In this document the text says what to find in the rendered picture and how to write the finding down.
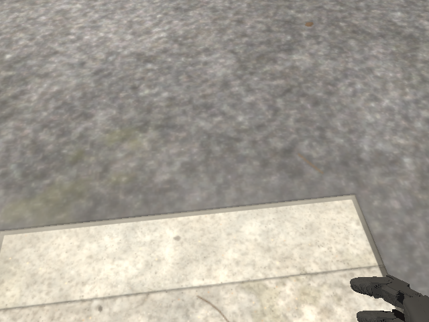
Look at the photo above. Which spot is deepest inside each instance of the robot right hand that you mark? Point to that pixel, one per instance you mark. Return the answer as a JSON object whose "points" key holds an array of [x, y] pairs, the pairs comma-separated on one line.
{"points": [[396, 292]]}

